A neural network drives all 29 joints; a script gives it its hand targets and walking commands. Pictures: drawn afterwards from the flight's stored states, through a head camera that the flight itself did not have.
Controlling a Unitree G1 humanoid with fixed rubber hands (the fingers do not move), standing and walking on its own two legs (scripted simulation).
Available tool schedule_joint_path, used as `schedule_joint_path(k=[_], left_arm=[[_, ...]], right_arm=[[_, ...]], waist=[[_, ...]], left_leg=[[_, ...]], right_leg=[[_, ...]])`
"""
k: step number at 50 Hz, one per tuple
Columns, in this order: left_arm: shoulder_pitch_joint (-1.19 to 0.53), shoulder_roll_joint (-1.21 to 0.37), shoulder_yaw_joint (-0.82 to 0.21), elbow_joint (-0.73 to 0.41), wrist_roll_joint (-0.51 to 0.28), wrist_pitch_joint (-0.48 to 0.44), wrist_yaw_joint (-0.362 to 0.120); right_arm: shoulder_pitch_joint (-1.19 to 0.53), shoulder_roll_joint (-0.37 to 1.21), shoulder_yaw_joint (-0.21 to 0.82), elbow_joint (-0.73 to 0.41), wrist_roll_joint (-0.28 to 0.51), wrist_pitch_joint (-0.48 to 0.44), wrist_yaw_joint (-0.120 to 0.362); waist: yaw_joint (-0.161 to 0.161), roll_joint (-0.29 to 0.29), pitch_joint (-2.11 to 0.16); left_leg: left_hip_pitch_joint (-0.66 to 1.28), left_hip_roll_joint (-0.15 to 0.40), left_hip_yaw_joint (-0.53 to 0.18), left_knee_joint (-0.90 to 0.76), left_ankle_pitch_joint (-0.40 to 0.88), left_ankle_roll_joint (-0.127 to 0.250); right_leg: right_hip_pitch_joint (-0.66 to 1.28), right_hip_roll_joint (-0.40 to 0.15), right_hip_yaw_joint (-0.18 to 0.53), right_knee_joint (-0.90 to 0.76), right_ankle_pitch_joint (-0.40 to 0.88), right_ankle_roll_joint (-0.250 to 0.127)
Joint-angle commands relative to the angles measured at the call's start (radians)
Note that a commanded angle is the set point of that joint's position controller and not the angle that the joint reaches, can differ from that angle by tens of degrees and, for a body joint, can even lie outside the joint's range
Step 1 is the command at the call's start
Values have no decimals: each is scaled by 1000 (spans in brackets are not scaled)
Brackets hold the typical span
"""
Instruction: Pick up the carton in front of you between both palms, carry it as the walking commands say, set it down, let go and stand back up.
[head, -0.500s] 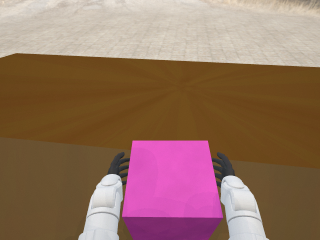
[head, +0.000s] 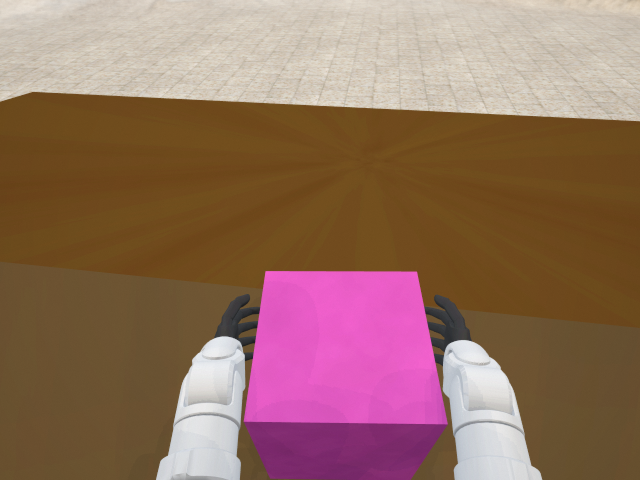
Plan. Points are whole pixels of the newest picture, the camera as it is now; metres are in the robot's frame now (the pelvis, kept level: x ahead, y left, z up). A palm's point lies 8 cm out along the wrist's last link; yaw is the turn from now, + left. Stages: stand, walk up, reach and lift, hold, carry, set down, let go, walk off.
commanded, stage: reach and lift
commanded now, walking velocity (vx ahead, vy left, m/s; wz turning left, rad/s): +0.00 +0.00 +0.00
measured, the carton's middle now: (340, 379) +0.29 +0.00 -0.05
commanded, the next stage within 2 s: hold in 0.48 s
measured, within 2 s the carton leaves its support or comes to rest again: neither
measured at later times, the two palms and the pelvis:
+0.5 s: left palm (226, 344) +0.30 +0.15 +0.04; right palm (458, 346) +0.30 -0.15 +0.04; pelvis +0.01 +0.00 +0.00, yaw -1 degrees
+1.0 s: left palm (227, 338) +0.29 +0.15 +0.05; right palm (464, 345) +0.29 -0.15 +0.05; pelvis +0.00 +0.00 +0.00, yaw -1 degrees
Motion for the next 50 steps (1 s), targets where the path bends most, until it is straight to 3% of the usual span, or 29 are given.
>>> schedule_joint_path(k=[1,2,3,4,5,6,7,8,10,12,13,14,15,16,19,23,24,25,27,28,29,30,31,33,34,39,42,46,50], left_arm=[[-565,-965,-552,-18,-244,-37,-262],[-576,-946,-519,-6,-233,-37,-262],[-588,-947,-555,-15,-253,-35,-259],[-517,-946,-556,-14,-240,-31,-257],[-544,-943,-559,-39,-233,-27,-253],[-525,-929,-551,-48,-249,-26,-255],[-502,-963,-570,-20,-278,-17,-258],[-445,-939,-573,-49,-267,-10,-259],[-403,-951,-559,-43,-282,-2,-258],[-388,-907,-549,-94,-242,8,-251],[-425,-935,-607,-104,-288,6,-252],[-385,-951,-612,-123,-293,9,-245],[-400,-960,-603,-99,-271,13,-241],[-465,-965,-600,-138,-281,7,-241],[-443,-968,-626,-134,-301,6,-241],[-418,-938,-588,-134,-278,28,-239],[-405,-939,-583,-113,-266,38,-239],[-467,-939,-626,-135,-288,37,-246],[-443,-960,-625,-127,-315,50,-253],[-471,-952,-621,-151,-301,60,-251],[-503,-954,-653,-183,-313,69,-257],[-452,-944,-623,-132,-310,87,-252],[-483,-950,-653,-162,-332,86,-253],[-466,-930,-630,-158,-301,98,-246],[-470,-941,-630,-151,-305,105,-250],[-455,-926,-555,-96,-274,96,-253],[-503,-942,-582,-107,-312,86,-257],[-540,-919,-588,-143,-286,86,-259],[-540,-910,-560,-100,-271,88,-256]], right_arm=[[-521,950,548,28,227,-11,259],[-523,957,539,56,222,-3,263],[-472,972,530,74,219,-4,258],[-513,973,559,43,250,-3,259],[-504,964,531,55,238,-3,263],[-475,967,568,18,244,3,260],[-465,959,599,-44,245,5,252],[-427,963,596,-31,261,14,244],[-400,941,607,-83,246,23,232],[-360,925,573,-50,245,35,239],[-371,950,600,-76,254,28,240],[-346,912,593,-89,253,28,246],[-416,912,605,-89,263,26,251],[-392,917,585,-99,238,24,253],[-446,936,638,-114,289,30,251],[-439,917,629,-102,277,48,251],[-409,934,612,-70,278,56,250],[-380,960,616,-68,282,52,243],[-427,949,652,-151,292,67,242],[-466,949,633,-98,291,74,246],[-467,953,640,-164,297,75,244],[-419,920,630,-108,286,93,245],[-421,933,618,-118,283,102,242],[-434,935,616,-108,291,114,244],[-441,910,619,-153,282,109,241],[-473,919,589,-114,270,113,254],[-463,921,581,-63,270,113,258],[-453,939,587,-71,279,111,249],[-527,948,580,-59,279,112,257]], waist=[[-13,33,-227],[19,-6,-227],[-35,1,-235],[35,0,-266],[14,20,-258],[34,-3,-288],[-29,-44,-270],[15,-2,-293],[-14,-62,-252],[13,8,-246],[-20,-36,-222],[-28,2,-239],[13,18,-253],[-39,7,-250],[13,13,-294],[37,-32,-236],[58,2,-238],[8,20,-238],[3,-21,-231],[31,19,-232],[-19,17,-250],[19,3,-193],[-31,-10,-212],[10,7,-181],[-31,36,-179],[23,-47,-136],[-8,-36,-189],[10,35,-204],[15,-28,-169]], left_leg=[[78,-74,100,-58,65,-2],[62,-70,103,-55,62,-3],[100,-70,97,-38,80,-8],[130,-61,86,-54,129,6],[96,-63,87,-51,123,-5],[106,-74,99,-48,154,-2],[125,-68,87,-42,182,-3],[137,-71,91,-54,210,-4],[135,-70,76,-48,252,0],[156,-74,94,-74,226,-12],[141,-61,73,-63,226,-4],[167,-71,78,-76,237,-12],[157,-72,81,-78,253,-19],[173,-69,74,-67,243,-18],[172,-67,83,-61,251,-12],[164,-62,80,-74,214,-3],[167,-69,93,-77,205,-6],[149,-74,95,-70,168,-13],[198,-69,85,-83,202,-5],[175,-63,80,-90,183,-9],[170,-65,92,-89,155,-11],[159,-68,79,-91,168,-10],[201,-61,78,-82,167,-9],[192,-58,77,-94,130,-5],[169,-58,83,-103,91,-8],[149,-63,89,-106,104,3],[172,-58,78,-115,109,6],[164,-70,86,-101,116,3],[176,-58,100,-101,56,13]], right_leg=[[37,61,-84,-59,103,-2],[37,55,-84,-72,84,4],[29,48,-65,-69,112,2],[26,56,-83,-55,128,14],[43,53,-73,-58,136,0],[86,58,-79,-56,185,11],[67,64,-79,-54,206,10],[95,53,-72,-67,257,13],[74,68,-77,-68,260,19],[67,59,-80,-89,233,18],[78,62,-79,-79,260,9],[72,70,-77,-87,234,6],[102,67,-77,-90,241,5],[67,66,-70,-81,253,0],[102,71,-71,-64,247,11],[65,71,-77,-83,181,11],[70,59,-63,-94,186,12],[109,64,-54,-95,190,7],[70,72,-73,-90,215,18],[90,70,-73,-90,172,5],[105,63,-59,-102,155,4],[92,57,-77,-111,162,-2],[70,62,-65,-110,153,3],[70,64,-77,-104,123,3],[79,55,-71,-107,108,-4],[73,56,-79,-117,112,12],[88,74,-87,-105,118,7],[117,46,-65,-112,152,4],[65,53,-72,-117,69,14]])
